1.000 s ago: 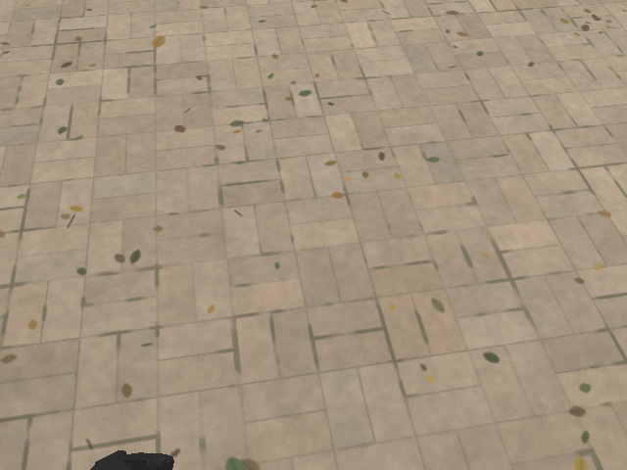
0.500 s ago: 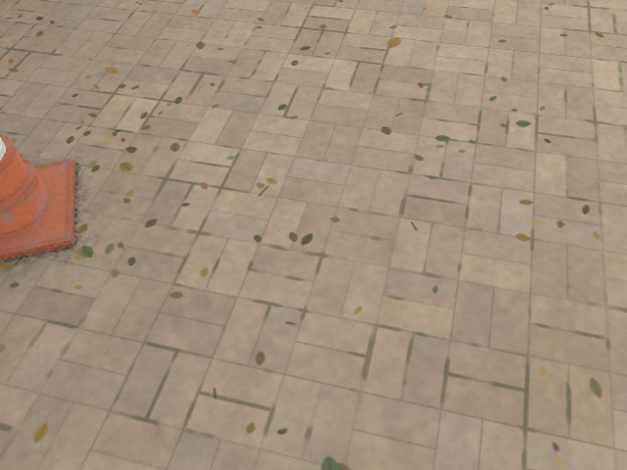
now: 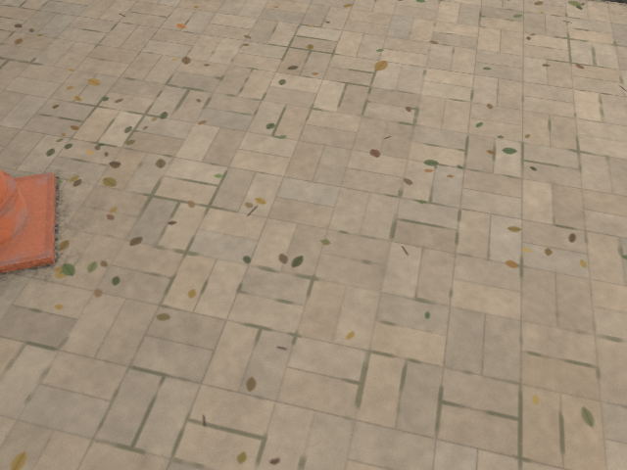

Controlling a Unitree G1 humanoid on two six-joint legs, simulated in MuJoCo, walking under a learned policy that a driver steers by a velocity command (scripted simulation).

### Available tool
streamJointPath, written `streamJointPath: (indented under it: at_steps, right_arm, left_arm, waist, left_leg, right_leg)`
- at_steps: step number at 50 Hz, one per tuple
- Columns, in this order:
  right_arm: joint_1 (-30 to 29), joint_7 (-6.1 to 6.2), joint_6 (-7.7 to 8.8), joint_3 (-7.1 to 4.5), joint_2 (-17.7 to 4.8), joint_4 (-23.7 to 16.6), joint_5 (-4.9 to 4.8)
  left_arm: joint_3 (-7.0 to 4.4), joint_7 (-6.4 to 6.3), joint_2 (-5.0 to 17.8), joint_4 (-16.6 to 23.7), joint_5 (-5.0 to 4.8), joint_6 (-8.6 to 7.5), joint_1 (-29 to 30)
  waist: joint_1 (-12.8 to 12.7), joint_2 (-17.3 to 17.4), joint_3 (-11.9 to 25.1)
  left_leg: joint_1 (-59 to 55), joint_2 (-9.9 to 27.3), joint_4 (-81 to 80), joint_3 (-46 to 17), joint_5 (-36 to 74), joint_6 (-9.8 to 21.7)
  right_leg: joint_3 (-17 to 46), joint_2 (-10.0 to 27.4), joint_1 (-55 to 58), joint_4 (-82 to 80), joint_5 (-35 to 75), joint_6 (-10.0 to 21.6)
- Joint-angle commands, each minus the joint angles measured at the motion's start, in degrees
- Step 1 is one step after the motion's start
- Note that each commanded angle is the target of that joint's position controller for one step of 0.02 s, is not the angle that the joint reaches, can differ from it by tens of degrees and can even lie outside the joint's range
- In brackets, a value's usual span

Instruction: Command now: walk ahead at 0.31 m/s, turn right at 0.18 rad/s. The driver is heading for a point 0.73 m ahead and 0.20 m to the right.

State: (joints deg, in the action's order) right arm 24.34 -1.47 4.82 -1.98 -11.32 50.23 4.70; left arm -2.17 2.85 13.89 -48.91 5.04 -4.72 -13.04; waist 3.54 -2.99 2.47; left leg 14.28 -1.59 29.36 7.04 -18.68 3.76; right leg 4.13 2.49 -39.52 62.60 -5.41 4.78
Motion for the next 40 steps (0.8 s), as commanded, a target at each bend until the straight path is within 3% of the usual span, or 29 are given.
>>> streamJointPath:
  at_steps: [1, 3, 4, 6, 8, 10, 11, 14, 15, 16, 17, 18, 19, 20, 21, 22, 23, 24, 25, 26, 27, 28, 29, 30, 32, 34, 36, 38, 40]
  right_arm:
    - [1.46, 1.23, 2.19, 1.6, 0.03, 0.52, 1.41]
    - [6.88, 1.59, 2.82, 2.22, 0.02, 3.98, 1.29]
    - [8.69, 1.54, 2.81, 2.74, 0.34, 5.3, 1.9]
    - [11.94, 0.98, 2.29, 3.81, 1.18, 7.45, 2.13]
    - [9.98, 0.57, 2.41, 4.81, 1.74, 7.5, 3.07]
    - [8.83, 0.93, 2.9, 4.54, -0.16, 8.0, 2.64]
    - [9.9, 1.25, 3.04, 4.42, -0.6, 8.79, 2.16]
    - [15.55, 2.93, 2.02, 3.5, -1.72, 12.12, 0.83]
    - [6.0, 4.25, -0.61, -0.69, -8.64, 9.83, -9.17]
    - [5.93, 4.58, -1.63, -1.21, -9.46, 8.91, -8.77]
    - [7.9, 4.46, -2.28, -1.49, -7.63, 9.53, -8.32]
    - [8.44, 3.91, -2.73, -1.78, -6.82, 9.33, -7.44]
    - [6.54, 3.36, -2.72, -1.97, -5.87, 8.67, -6.87]
    - [4.19, 3.21, -1.74, -2.16, -5.49, 8.15, -6.17]
    - [3.95, 2.77, -0.17, -1.67, -1.25, 6.27, -4.71]
    - [7.38, 1.18, 2.01, -0.67, -2.4, 2.89, -5.6]
    - [0.41, 1.24, 3.89, -1.19, -4.59, -2.58, -7.55]
    - [-5.18, 2.18, 4.78, -0.41, -2.53, -5.86, -8.78]
    - [-7.87, 3.85, 3.95, -0.71, -4.23, -5.93, -7.52]
    - [-5.3, 4.87, 3.18, -0.74, -3.55, -6.67, -7.39]
    - [-4.5, 5.24, 2.52, -1.59, -5.47, -5.85, -6.88]
    - [-6.98, 5.3, 1.47, -2.09, -5.6, -6.78, -6.01]
    - [-8.88, 5.36, 1.11, -2.52, -5.79, -8.43, -5.1]
    - [-12.3, 5.2, 1.31, -2.61, -6.12, -10.16, -4.13]
    - [-16.28, 4.06, 1.84, -2.23, -4.85, -10.99, -3.76]
    - [-20.71, 2.71, 1.46, -2.0, -3.7, -11.72, -4.94]
    - [-23.9, 1.96, 0.77, -2.05, -4.95, -12.71, -6.34]
    - [-27.83, 1.09, 0.93, -2.33, -6.32, -14.13, -6.0]
    - [-24.74, 0.39, 1.18, -2.99, -7.33, -13.55, -5.67]
  left_arm:
    - [0.22, 1.37, 2.74, 2.54, 0.76, -0.06, 2.58]
    - [0.19, 0.81, 2.46, 2.4, 0.36, 0.61, 3.96]
    - [0.65, 0.59, 2.08, 1.99, 0.46, 0.63, 5.06]
    - [1.19, 0.66, 0.35, 2.13, 0.49, 1.13, 5.93]
    - [1.7, 0.75, 0.44, 4.52, 1.0, 1.86, 8.66]
    - [2.07, 0.69, 0.27, 5.84, 0.79, 2.41, 10.93]
    - [2.13, 0.7, 0.08, 6.19, 1.31, 2.64, 12.4]
    - [2.58, 1.32, -0.56, 7.36, 1.77, 3.15, 18.01]
    - [-0.02, 1.68, 3.09, 9.29, -12.78, 3.32, 27.25]
    - [0.85, 2.11, 1.33, 9.12, -12.99, 3.28, 26.26]
    - [1.3, 2.53, -0.67, 8.12, -10.57, 3.17, 24.04]
    - [0.37, 2.22, 0.13, 5.69, -8.96, 3.47, 18.18]
    - [-1.3, 1.35, 2.45, 1.24, -8.09, 4.25, 7.49]
    - [-3.42, 0.21, 6.69, -2.56, -7.69, 5.5, -4.94]
    - [-4.56, -0.65, 13.06, -6.42, -6.55, 5.34, -14.48]
    - [-4.48, -0.7, 15.73, -6.47, -7.35, 4.49, -17.2]
    - [-4.77, -1.24, 15.32, -5.27, -7.11, 4.88, -19.89]
    - [-4.92, -2.19, 16.02, -5.28, -5.76, 5.02, -17.96]
    - [-3.32, -2.49, 10.61, -1.22, -5.19, 4.79, -7.48]
    - [-3.34, -2.56, 12.01, -0.34, -4.26, 3.6, -1.89]
    - [-2.27, -1.95, 8.39, 0.93, -4.69, 1.99, 3.24]
    - [-1.78, -2.02, 6.86, 1.59, -5.63, 1.63, 8.32]
    - [-1.86, -2.5, 6.88, 2.22, -5.91, 1.64, 10.4]
    - [-2.05, -3.41, 7.26, 2.44, -6.1, 1.51, 10.12]
    - [-2.65, -4.97, 7.61, 2.05, -6.12, 1.6, 7.82]
    - [-3.13, -4.94, 8.18, 0.56, -6.98, 1.34, 2.5]
    - [-3.41, -4.77, 7.9, -0.4, -7.43, 1.54, -1.37]
    - [-3.83, -4.45, 8.75, -1.02, -7.34, 2.2, -5.84]
    - [-3.76, -4.22, 8.65, -0.83, -6.7, 2.58, -6.05]
  waist:
    - [0.28, 8.32, -3.14]
    - [1.93, 6.2, -3.41]
    - [2.87, 5.59, -4.37]
    - [2.76, 7.24, -7.61]
    - [1.28, 6.57, -10.08]
    - [1.36, 6.28, -13.14]
    - [2.08, 5.92, -14.29]
    - [5.79, 5.26, -17.33]
    - [7.8, 4.18, -23.05]
    - [7.03, 4.16, -18.45]
    - [7.25, 4.88, -14.06]
    - [5.48, 4.73, -8.53]
    - [0.08, 3.27, -2.29]
    - [-6.97, 3.19, 3.39]
    - [-10.05, -13.53, 7.36]
    - [-10.4, -15.94, 22.24]
    - [-13.54, -12.7, 27.73]
    - [-11.88, -7.21, 23.84]
    - [-8.82, 4.38, 17.16]
    - [-4.14, 4.29, 14.75]
    - [-1.35, 8.26, 9.89]
    - [1.05, 6.29, 1.38]
    - [2.21, 4.45, -1.22]
    - [1.7, 2.93, -1.88]
    - [-0.02, -0.99, -0.93]
    - [-3.16, -2.53, -0.18]
    - [-4.39, -0.93, -1.24]
    - [-6.74, 0.3, -2.57]
    - [-4.81, -0.11, -1.06]
  left_leg:
    - [-5.9, 16.95, -10.19, -14.32, 2.39, 11.62]
    - [-6.89, 17.66, -6.76, -12.08, 0.65, 11.86]
    - [-6.38, 17.54, -3.67, -11.32, -0.86, 11.62]
    - [-0.26, 18.15, -4.44, -10.15, -6.57, 10.91]
    - [4.61, 20.57, -4.06, -10.83, -10.08, 9.44]
    - [3.68, 21.57, -3.33, -9.93, -12.61, 8.06]
    - [2.45, 21.79, -2.62, -9.07, -13.88, 7.21]
    - [-5.17, 22.66, 0.26, -8.28, -14.91, 5.68]
    - [0.97, 18.48, 9.2, -6.49, -1.22, 2.74]
    - [-5.0, 18.53, 14.18, -3.66, 4.14, 1.65]
    - [-5.41, 18.44, 18.92, -1.95, 8.01, 0.83]
    - [-3.88, 17.73, 26.3, -0.64, 12.55, 0.07]
    - [0.8, 15.96, 38.17, 1.77, 16.38, -1.19]
    - [11.05, 14.11, 53.53, 2.11, 14.25, -3.5]
    - [36.1, 7.26, 84.3, 2.7, -31.7, -7.72]
    - [46.78, 8.72, 93.66, -6.72, -32.46, -7.97]
    - [52.37, 7.44, 92.39, -9.94, -29.51, -8.58]
    - [57.64, 7.95, 88.61, -10.8, -21.04, -7.47]
    - [55.36, 9.4, 82.25, -9.76, -12.14, -6.88]
    - [51.83, 10.07, 81.72, -11.84, -9.78, -6.79]
    - [47.59, 11.27, 70.5, -14.71, -1.28, -5.31]
    - [41.3, 11.53, 58.51, -13.74, 1.93, -6.11]
    - [33.57, 11.56, 46.95, -12.93, 3.32, -6.38]
    - [27.87, 10.69, 36.74, -11.51, 7.22, -7.2]
    - [14.39, 7.15, 18.86, -8.71, 21.47, -8.24]
    - [11.47, 4.35, 11.51, -7.81, 25.9, -8.47]
    - [15.63, 4.86, 6.31, -8.99, 20.89, -6.31]
    - [18.75, 3.73, 3.12, -7.8, 16.16, -2.98]
    - [12.48, 1.7, -0.17, -5.99, 13.81, 0.69]
  right_leg:
    - [5.73, 3.95, -12.45, -8.41, 19.08, -1.06]
    - [5.09, 4.02, -13.15, -14.44, 25.88, -2.15]
    - [5.02, 4.33, -12.57, -19.38, 31.92, -2.72]
    - [-0.02, 4.62, -6.55, -20.26, 31.15, -1.54]
    - [-0.47, 5.55, -1.49, -20.49, 28.4, 0.0]
    - [-1.49, 5.9, 0.1, -23.91, 25.95, 0.75]
    - [-2.61, 5.81, 1.6, -27.06, 24.18, 1.19]
    - [-4.42, 5.81, 1.38, -34.09, 20.12, 0.58]
    - [-1.05, 1.87, -1.24, -33.37, 16.67, -1.71]
    - [-3.52, 1.64, -1.57, -36.5, 18.21, -2.01]
    - [-4.65, 1.8, 5.0, -39.69, 20.84, -1.49]
    - [-6.63, -0.02, 15.29, -40.24, 23.49, -0.93]
    - [-9.69, -2.75, 30.04, -41.06, 26.61, 0.19]
    - [-8.61, -1.52, 47.9, -39.52, 30.36, 2.51]
    - [-0.95, 5.47, 69.61, -25.65, 56.24, 8.19]
    - [8.54, 12.09, 81.5, -17.21, 54.32, 15.63]
    - [20.7, 16.97, 80.72, -27.83, 29.98, 20.67]
    - [29.17, 19.87, 74.41, -36.8, 5.89, 20.02]
    - [31.19, 18.64, 62.45, -42.71, -3.69, 17.01]
    - [37.89, 21.94, 52.25, -42.04, -3.36, 19.14]
    - [33.4, 20.29, 40.73, -41.73, 0.3, 16.97]
    - [24.23, 14.71, 26.27, -43.26, 6.32, 14.62]
    - [18.5, 9.63, 17.36, -45.17, 4.73, 13.02]
    - [14.18, 6.45, 13.32, -46.04, 8.48, 12.14]
    - [6.32, 1.41, 8.27, -45.28, 13.72, 10.3]
    - [9.38, 4.79, 14.25, -46.8, 12.37, 11.11]
    - [11.98, 7.73, 23.63, -44.2, 8.56, 9.52]
    - [13.08, 9.93, 30.81, -41.98, 7.88, 8.24]
    - [10.34, 8.46, 33.36, -36.82, 16.1, 6.61]
